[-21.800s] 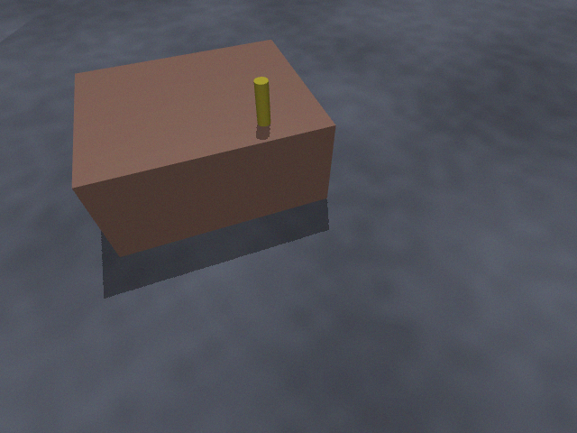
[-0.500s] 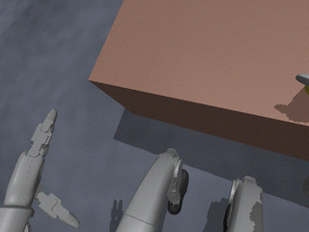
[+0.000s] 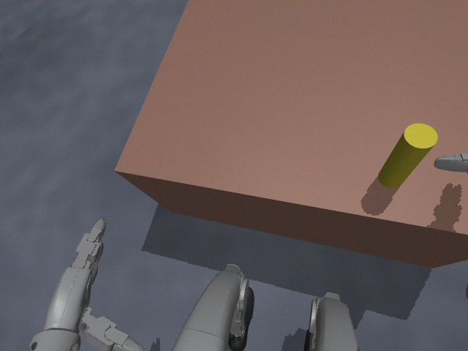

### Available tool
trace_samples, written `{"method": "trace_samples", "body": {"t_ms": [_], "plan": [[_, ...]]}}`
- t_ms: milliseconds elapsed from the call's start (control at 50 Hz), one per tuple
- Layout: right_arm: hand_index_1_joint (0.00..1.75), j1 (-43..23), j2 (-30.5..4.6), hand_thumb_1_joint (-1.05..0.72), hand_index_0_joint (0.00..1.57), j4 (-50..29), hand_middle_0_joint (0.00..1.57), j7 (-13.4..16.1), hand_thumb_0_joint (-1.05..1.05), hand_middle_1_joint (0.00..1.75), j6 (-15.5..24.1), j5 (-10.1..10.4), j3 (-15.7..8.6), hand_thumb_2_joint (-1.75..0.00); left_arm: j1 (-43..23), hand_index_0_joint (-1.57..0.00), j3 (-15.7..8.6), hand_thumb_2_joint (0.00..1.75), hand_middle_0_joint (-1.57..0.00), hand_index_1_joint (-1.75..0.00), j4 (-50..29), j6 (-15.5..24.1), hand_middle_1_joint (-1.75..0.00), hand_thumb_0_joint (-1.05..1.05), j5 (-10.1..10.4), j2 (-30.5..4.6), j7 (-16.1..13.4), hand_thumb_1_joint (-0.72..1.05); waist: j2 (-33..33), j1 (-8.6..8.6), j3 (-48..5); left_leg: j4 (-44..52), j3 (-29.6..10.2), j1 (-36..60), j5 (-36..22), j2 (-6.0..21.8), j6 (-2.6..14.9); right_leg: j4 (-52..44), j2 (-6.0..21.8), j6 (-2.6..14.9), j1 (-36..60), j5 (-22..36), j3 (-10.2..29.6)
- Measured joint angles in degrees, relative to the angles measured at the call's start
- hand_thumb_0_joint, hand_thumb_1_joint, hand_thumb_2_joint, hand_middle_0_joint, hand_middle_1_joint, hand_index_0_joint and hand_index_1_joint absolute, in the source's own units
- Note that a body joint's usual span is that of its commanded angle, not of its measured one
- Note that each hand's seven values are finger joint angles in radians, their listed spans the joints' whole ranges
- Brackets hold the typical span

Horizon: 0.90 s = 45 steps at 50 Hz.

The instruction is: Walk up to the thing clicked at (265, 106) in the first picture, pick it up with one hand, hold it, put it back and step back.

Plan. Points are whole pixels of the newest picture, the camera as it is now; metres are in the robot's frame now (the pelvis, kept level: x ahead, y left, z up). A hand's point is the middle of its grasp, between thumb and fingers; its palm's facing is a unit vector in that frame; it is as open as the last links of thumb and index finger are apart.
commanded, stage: home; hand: right
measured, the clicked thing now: (403, 159) +0.51 -0.22 -0.14
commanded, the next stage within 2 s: none
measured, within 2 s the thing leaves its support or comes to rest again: neither
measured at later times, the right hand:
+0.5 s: hand (466, 224) +0.34 -0.25 +0.00, palm faces +0.20 +0.94 -0.27, open 17.1 cm
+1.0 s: hand (419, 330) +0.20 -0.18 +0.01, palm faces +0.18 +0.95 -0.27, open 17.5 cm
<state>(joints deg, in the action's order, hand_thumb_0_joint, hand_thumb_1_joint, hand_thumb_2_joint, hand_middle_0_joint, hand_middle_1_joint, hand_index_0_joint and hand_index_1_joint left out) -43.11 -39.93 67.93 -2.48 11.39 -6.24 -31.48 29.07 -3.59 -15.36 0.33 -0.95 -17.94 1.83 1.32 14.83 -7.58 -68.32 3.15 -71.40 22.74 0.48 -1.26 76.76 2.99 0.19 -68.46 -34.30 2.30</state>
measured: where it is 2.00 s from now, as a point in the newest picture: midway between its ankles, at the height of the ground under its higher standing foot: (274, 350)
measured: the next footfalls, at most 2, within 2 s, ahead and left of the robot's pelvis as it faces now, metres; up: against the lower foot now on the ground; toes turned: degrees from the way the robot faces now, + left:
none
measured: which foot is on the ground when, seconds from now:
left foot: down 0.00-1.00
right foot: down 0.00-1.00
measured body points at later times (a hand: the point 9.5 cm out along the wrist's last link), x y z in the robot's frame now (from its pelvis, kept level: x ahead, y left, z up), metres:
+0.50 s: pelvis +0.05 +0.00 +0.07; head +0.11 -0.03 +0.52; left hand +0.21 +0.22 +0.04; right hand +0.33 -0.30 +0.02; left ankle +0.08 +0.14 -0.61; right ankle +0.01 -0.11 -0.61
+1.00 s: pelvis +0.04 +0.02 +0.08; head +0.07 +0.01 +0.53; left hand +0.21 +0.24 -0.01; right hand +0.19 -0.23 +0.03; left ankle +0.08 +0.14 -0.61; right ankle +0.01 -0.11 -0.61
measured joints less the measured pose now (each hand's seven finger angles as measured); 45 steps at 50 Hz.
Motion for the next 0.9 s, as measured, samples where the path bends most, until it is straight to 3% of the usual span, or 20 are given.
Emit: {"method": "trace_samples", "body": {"t_ms": [80,160,220,260,380,520,640,760,900], "plan": [[0.06,0.0,-0.2,0.41,0.08,2.7,0.06,3.0,-0.01,0.06,-2.4,0.4,1.9,-0.08,-1.0,-0.08,2.1,0.20,-0.08,-0.09,6.9,-2.0,-0.09,-0.01,0.1,0.9,-0.6,-0.31,-0.1,-1.90,-0.4,4.3,0.1,5.5,-0.6,0.0,0.05,-4.5,0.0,-0.05,5.4,0.9,-0.1],[0.06,-0.4,0.4,0.45,0.07,4.2,0.06,4.6,-0.01,0.06,-3.1,0.7,4.7,-0.08,-4.7,-0.10,6.8,0.33,-0.10,-0.13,11.9,-3.8,-0.13,0.00,0.0,2.7,-1.1,-0.08,-0.3,-4.02,-0.5,7.5,0.0,9.9,-1.2,-0.2,0.00,-7.9,0.1,-0.08,9.9,1.7,-0.3],[0.06,3.6,2.3,0.46,0.07,1.9,0.06,4.7,-0.01,0.06,-4.0,1.5,6.7,-0.08,-6.2,-0.12,9.4,0.43,-0.12,-0.16,12.4,-4.2,-0.16,0.00,0.5,4.5,-0.5,0.09,-1.2,-5.10,-0.4,10.0,-0.1,13.7,-1.5,0.0,-0.08,-10.7,-0.1,-0.03,13.7,2.3,-0.5],[0.06,7.7,4.5,0.46,0.07,-1.1,0.06,4.6,-0.01,0.06,-5.4,2.4,8.5,-0.09,-6.2,-0.13,10.0,0.49,-0.13,-0.18,12.4,-4.2,-0.18,0.00,1.2,5.3,-0.3,0.19,-1.7,-5.88,-0.4,11.7,-0.3,16.4,-1.7,0.2,-0.18,-12.8,-0.4,0.07,16.5,2.7,-0.8],[0.06,22.1,13.3,0.47,0.07,-15.4,0.06,4.5,-0.01,0.06,-11.0,5.3,15.2,-0.09,-6.0,-0.16,8.2,0.63,-0.16,-0.22,17.1,-5.3,-0.22,0.00,3.1,4.5,-1.3,0.44,-1.6,-8.76,-0.5,15.7,-1.0,23.2,-1.9,0.8,-0.38,-18.3,-1.0,0.27,23.9,3.8,-1.6],[0.06,38.3,21.8,0.47,0.07,-33.4,0.06,6.5,-0.01,0.06,-12.8,7.8,21.6,-0.09,-6.4,-0.18,7.2,0.75,-0.18,-0.25,21.7,-6.9,-0.26,0.01,3.7,4.3,-4.0,0.66,-0.5,-11.30,1.3,19.2,-1.0,30.5,-1.9,0.9,-0.18,-23.0,-1.2,-0.03,31.8,4.6,-1.7],[0.06,50.6,25.2,0.47,0.07,-44.9,0.06,7.4,-0.01,0.06,-14.0,9.0,26.2,-0.09,-7.0,-0.19,6.3,0.83,-0.19,-0.27,23.8,-7.0,-0.28,0.01,3.7,5.9,-5.2,0.79,-1.1,-12.88,1.5,20.9,-0.8,34.7,-1.7,1.0,0.03,-25.8,-1.3,-0.32,36.3,5.1,-1.7],[0.06,63.7,27.4,0.51,0.07,-56.7,0.06,8.7,-0.01,0.06,-16.9,9.0,30.3,-0.07,-11.0,-0.20,6.1,0.87,-0.20,-0.29,34.9,-5.7,-0.29,0.01,4.3,6.0,-6.9,0.86,-2.3,-13.51,1.2,20.6,-0.5,36.7,-1.0,0.8,0.21,-25.7,-1.1,-0.50,38.3,4.5,-1.3],[0.05,69.7,28.5,0.54,0.06,-62.6,0.06,9.6,-0.01,0.05,-19.7,8.4,32.5,-0.05,-12.5,-0.20,5.4,0.89,-0.20,-0.29,40.8,-3.0,-0.30,0.01,3.8,6.2,-9.0,0.89,-2.8,-14.50,2.6,18.8,0.1,36.7,-0.4,1.0,0.53,-24.2,-1.2,-0.79,38.2,4.3,-0.7]]}}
